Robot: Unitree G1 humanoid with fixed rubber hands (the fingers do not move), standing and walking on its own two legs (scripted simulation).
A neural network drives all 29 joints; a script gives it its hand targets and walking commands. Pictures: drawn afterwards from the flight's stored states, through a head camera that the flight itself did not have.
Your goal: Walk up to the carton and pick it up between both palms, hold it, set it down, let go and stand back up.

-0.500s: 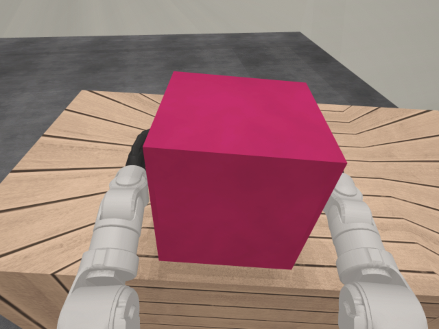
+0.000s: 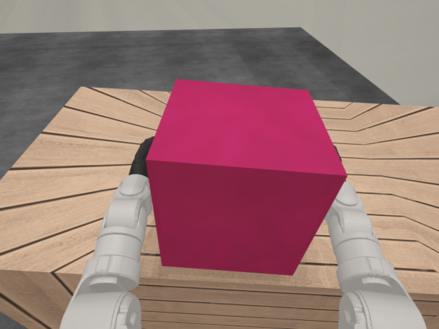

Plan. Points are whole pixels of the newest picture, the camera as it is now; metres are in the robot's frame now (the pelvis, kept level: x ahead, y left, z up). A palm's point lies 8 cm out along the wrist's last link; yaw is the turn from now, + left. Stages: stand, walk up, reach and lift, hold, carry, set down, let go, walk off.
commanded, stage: set down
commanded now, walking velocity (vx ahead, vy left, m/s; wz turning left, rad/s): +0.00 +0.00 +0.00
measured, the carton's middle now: (235, 178) +0.40 -0.01 +0.08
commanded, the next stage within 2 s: none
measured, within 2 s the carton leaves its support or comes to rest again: rests again in 1.46 s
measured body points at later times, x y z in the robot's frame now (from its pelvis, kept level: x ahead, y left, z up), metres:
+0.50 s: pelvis +0.01 +0.00 +0.00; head +0.00 +0.00 +0.45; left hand +0.38 +0.16 +0.08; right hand +0.39 -0.20 +0.09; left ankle -0.01 +0.10 -0.75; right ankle -0.02 -0.12 -0.75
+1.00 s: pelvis +0.01 +0.00 +0.00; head +0.01 +0.00 +0.45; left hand +0.38 +0.16 +0.07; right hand +0.39 -0.20 +0.08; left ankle -0.01 +0.10 -0.75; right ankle -0.02 -0.12 -0.75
